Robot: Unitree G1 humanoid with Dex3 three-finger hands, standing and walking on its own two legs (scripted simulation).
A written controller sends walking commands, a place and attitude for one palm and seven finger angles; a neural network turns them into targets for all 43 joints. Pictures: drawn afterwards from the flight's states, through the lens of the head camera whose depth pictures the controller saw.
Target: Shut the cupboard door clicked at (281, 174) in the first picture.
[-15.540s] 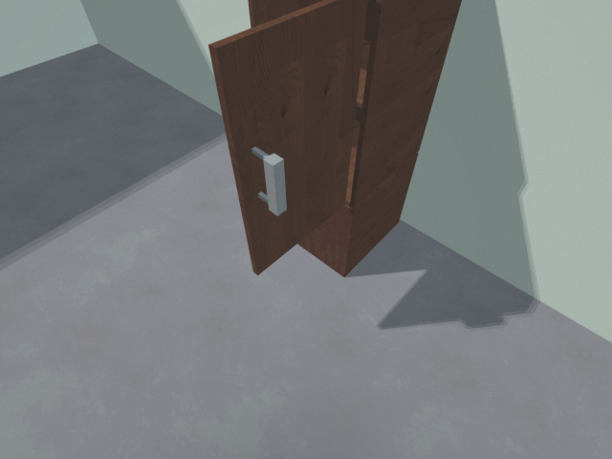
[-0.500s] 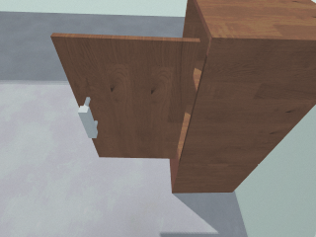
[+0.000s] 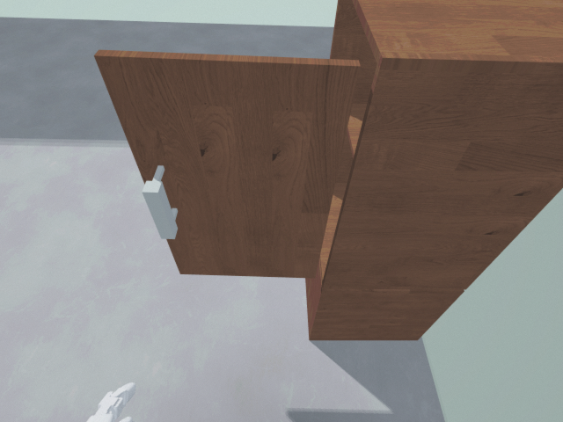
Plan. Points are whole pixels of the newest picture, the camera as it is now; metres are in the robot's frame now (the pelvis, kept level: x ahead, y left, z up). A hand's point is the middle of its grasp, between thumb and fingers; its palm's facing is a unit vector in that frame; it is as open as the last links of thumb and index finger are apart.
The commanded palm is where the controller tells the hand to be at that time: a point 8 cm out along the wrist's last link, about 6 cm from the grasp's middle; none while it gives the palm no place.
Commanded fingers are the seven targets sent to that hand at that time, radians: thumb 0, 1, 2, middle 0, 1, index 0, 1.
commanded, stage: raise the hand and make a fist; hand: left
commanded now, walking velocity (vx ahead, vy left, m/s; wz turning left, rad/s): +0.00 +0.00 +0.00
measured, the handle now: (164, 202) +0.49 +0.24 -0.02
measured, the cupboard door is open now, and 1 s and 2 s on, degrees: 88 88 88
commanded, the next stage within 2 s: bring the fist close to the handle in 1.82 s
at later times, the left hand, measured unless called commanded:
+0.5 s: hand (163, 412) +0.15 +0.16 -0.04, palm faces +0.05 -1.00 -0.06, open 5.3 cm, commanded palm +0.13 +0.23 -0.05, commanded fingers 0.00 0.90 0.90 -0.75 -0.90 -0.75 -0.90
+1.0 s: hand (144, 375) +0.19 +0.20 -0.03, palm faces +0.02 -1.00 -0.02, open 3.3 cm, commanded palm +0.16 +0.25 -0.03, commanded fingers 0.00 0.90 0.90 -1.21 -1.40 -1.21 -1.40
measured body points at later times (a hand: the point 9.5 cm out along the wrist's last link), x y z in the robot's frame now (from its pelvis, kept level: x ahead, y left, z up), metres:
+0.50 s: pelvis -0.04 -0.04 -0.11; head +0.02 -0.03 +0.34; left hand +0.14 +0.22 -0.04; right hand +0.20 -0.24 -0.16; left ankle -0.01 +0.09 -0.73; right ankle +0.01 -0.09 -0.73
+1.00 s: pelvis -0.02 +0.01 -0.09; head +0.05 +0.02 +0.36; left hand +0.18 +0.25 -0.03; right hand +0.17 -0.23 -0.15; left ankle -0.01 +0.09 -0.73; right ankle +0.01 -0.09 -0.73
